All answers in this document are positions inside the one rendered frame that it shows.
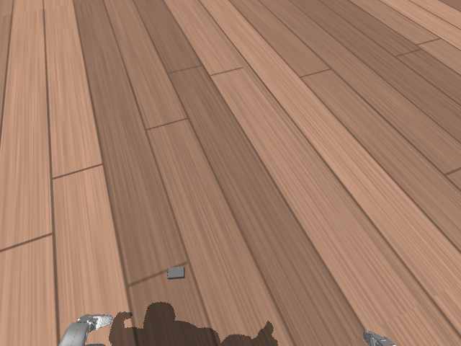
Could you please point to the left robot hand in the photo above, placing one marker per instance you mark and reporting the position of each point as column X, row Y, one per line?
column 76, row 334

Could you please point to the small box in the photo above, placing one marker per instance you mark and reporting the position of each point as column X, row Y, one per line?
column 175, row 273

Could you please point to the right robot hand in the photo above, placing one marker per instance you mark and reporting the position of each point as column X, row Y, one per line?
column 376, row 340

